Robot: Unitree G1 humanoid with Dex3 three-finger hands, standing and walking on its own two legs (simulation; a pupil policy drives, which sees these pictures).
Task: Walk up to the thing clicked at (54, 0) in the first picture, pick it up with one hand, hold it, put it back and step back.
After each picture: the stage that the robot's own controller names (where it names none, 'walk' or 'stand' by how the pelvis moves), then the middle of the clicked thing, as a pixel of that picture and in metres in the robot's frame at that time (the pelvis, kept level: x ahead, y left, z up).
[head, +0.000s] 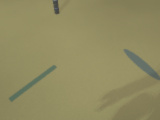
stand; (55, 5) +2.04 +0.41 -0.65
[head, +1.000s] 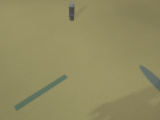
walk; (71, 11) +1.93 +0.19 -0.63
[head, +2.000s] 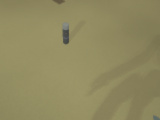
walk; (65, 33) +1.33 +0.17 -0.65
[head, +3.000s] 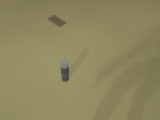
walk; (64, 71) +0.86 +0.16 -0.65
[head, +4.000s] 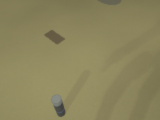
walk; (58, 106) +0.52 +0.23 -0.62
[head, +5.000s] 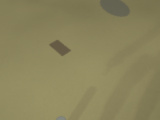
stand; out of the picture +0.39 +0.17 -0.64
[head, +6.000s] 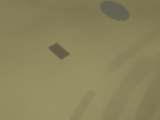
stand; out of the picture +0.37 +0.18 -0.65
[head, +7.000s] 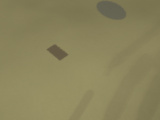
stand; out of the picture +0.38 +0.19 -0.66
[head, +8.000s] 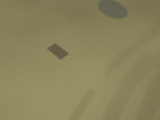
stand; out of the picture +0.37 +0.19 -0.66
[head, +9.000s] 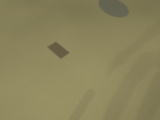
stand; out of the picture +0.37 +0.19 -0.66
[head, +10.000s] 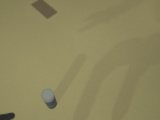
go down; (50, 99) +0.40 +0.18 -0.54
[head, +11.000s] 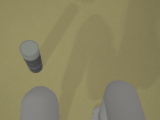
go down; (33, 59) +0.47 +0.19 -0.28
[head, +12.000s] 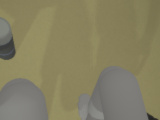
close in; (2, 42) +0.46 +0.21 -0.21
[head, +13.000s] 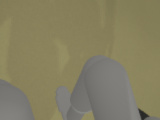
close; out of the picture +0.45 +0.25 -0.17
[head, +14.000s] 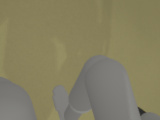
lift; out of the picture +0.43 +0.25 -0.17
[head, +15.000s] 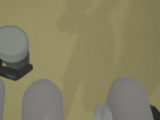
lift; (16, 56) +0.37 +0.23 -0.04
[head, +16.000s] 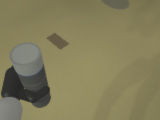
hold; (34, 80) +0.32 +0.16 +0.08
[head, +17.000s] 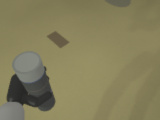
hold; (38, 86) +0.31 +0.16 +0.04
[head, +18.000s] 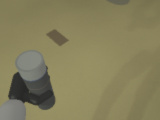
crouch; (39, 84) +0.32 +0.16 +0.03
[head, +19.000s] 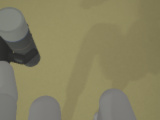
crouch; (22, 43) +0.45 +0.17 -0.03
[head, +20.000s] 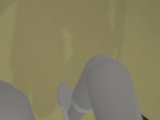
lower; out of the picture +0.46 +0.26 -0.18
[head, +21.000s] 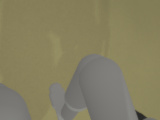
lower; out of the picture +0.46 +0.27 -0.18
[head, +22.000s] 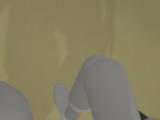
lower; out of the picture +0.46 +0.27 -0.17
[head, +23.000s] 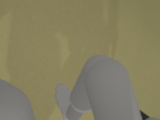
lower; out of the picture +0.45 +0.27 -0.17
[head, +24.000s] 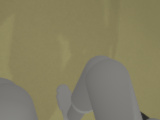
loosen; out of the picture +0.45 +0.26 -0.17
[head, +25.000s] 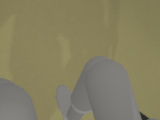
withdraw; out of the picture +0.44 +0.24 -0.17
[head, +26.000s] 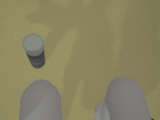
walk; (35, 54) +0.46 +0.19 -0.24
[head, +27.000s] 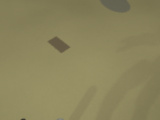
stand; out of the picture +0.37 +0.15 -0.59
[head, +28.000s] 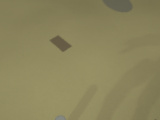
stand; out of the picture +0.38 +0.16 -0.60
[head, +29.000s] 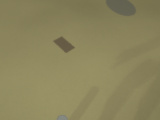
stand; out of the picture +0.39 +0.15 -0.62
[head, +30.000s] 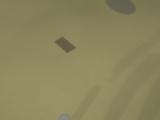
walk; out of the picture +0.40 +0.16 -0.65
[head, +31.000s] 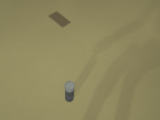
walk; (69, 92) +0.55 +0.07 -0.64
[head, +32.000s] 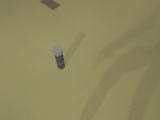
walk; (59, 58) +0.84 +0.24 -0.62
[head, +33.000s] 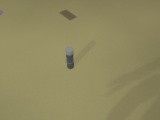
stand; (69, 58) +1.03 +0.16 -0.64
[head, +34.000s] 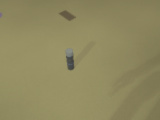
stand; (70, 59) +1.02 +0.16 -0.66
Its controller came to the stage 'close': yes
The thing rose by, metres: 0.69
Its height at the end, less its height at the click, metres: +0.00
